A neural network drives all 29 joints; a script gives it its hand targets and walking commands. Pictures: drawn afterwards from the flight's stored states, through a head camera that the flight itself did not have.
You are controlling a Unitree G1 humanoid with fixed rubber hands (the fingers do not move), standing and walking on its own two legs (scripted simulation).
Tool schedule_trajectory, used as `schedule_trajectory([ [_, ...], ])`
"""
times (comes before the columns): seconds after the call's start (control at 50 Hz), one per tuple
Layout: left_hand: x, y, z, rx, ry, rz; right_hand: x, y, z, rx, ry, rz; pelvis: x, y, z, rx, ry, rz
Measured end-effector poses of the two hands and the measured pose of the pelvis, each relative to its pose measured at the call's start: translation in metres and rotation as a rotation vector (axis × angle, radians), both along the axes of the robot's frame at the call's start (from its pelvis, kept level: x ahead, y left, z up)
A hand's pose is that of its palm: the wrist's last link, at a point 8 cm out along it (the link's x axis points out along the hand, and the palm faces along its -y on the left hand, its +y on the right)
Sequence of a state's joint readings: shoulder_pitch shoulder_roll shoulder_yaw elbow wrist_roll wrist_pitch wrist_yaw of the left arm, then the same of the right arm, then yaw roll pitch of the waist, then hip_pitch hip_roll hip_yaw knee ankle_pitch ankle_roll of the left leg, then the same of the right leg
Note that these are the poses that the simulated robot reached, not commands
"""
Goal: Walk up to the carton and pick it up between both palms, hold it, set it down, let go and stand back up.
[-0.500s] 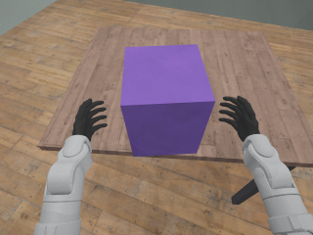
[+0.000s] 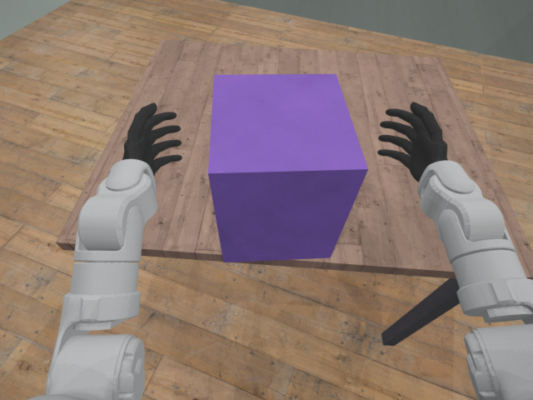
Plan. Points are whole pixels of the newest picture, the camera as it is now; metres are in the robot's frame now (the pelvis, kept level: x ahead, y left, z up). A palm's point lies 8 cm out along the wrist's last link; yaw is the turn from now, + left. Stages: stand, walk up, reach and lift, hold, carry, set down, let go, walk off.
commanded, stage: reach and lift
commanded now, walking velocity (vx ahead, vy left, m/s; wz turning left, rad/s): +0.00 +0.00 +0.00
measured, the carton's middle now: (276, 173) +0.45 +0.00 +0.05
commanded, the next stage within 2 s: none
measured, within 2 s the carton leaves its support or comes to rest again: neither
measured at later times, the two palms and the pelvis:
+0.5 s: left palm (136, 103) +0.43 +0.20 +0.20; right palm (433, 102) +0.46 -0.20 +0.20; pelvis +0.00 +0.01 +0.00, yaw +1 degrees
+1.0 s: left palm (157, 164) +0.41 +0.19 +0.10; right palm (386, 157) +0.45 -0.17 +0.11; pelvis +0.00 +0.01 +0.00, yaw +1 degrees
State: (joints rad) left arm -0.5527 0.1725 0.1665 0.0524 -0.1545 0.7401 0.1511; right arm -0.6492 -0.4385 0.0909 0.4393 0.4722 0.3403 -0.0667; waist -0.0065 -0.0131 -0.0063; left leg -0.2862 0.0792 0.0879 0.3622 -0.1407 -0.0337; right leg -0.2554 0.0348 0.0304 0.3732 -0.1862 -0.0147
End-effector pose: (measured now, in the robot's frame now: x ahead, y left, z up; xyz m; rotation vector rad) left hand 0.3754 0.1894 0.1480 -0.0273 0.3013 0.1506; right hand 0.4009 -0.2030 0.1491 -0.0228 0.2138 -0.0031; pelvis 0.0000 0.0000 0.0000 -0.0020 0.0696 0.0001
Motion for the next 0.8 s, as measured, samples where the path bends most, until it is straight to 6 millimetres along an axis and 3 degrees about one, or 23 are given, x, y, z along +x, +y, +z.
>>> schedule_trajectory([
  [0.32, 0.037, 0.006, 0.036, 0.037, -0.011, 0.019, 0.041, 0.001, 0.043, 0.019, -0.029, -0.001, -0.002, 0.003, -0.001, -0.007, 0.062, 0.007],
  [0.5, 0.055, 0.006, 0.053, 0.053, -0.022, 0.015, 0.055, 0.000, 0.056, 0.030, -0.019, -0.022, 0.003, 0.005, 0.000, -0.012, 0.071, 0.011],
  [0.66, 0.063, 0.004, 0.043, 0.062, -0.010, 0.006, 0.060, 0.006, 0.044, 0.020, 0.006, -0.024, 0.007, 0.007, 0.000, -0.014, 0.077, 0.012],
  [0.8, 0.053, 0.004, -0.002, 0.050, 0.042, 0.010, 0.053, 0.020, 0.001, -0.011, 0.059, -0.010, 0.007, 0.007, 0.001, -0.014, 0.075, 0.014],
])
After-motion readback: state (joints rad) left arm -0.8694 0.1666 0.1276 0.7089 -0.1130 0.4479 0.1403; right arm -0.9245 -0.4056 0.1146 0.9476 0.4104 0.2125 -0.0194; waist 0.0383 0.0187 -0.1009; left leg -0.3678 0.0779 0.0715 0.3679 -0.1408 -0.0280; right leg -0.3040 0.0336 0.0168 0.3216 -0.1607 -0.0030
